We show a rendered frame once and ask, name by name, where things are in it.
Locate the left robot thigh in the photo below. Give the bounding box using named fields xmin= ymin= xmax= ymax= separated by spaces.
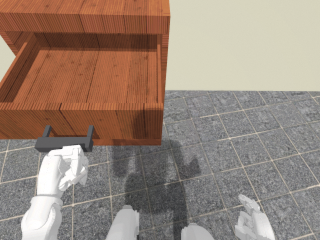
xmin=105 ymin=209 xmax=140 ymax=240

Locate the drawer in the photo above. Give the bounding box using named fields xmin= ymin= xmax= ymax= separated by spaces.
xmin=0 ymin=31 xmax=164 ymax=140

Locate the robot thigh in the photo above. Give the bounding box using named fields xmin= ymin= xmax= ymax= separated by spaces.
xmin=105 ymin=209 xmax=140 ymax=240
xmin=181 ymin=225 xmax=214 ymax=240

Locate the cabinet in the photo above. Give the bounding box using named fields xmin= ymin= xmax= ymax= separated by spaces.
xmin=0 ymin=0 xmax=171 ymax=146

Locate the robot left forearm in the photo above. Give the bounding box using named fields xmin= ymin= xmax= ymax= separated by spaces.
xmin=21 ymin=194 xmax=63 ymax=240

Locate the right robot thigh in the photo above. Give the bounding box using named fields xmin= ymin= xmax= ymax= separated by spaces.
xmin=181 ymin=225 xmax=214 ymax=240

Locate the right robot hand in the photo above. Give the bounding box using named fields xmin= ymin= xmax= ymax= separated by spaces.
xmin=235 ymin=194 xmax=275 ymax=240

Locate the handle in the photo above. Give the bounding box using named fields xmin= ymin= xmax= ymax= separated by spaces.
xmin=34 ymin=125 xmax=94 ymax=153

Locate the left robot hand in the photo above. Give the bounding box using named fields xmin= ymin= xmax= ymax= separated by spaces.
xmin=37 ymin=145 xmax=89 ymax=198

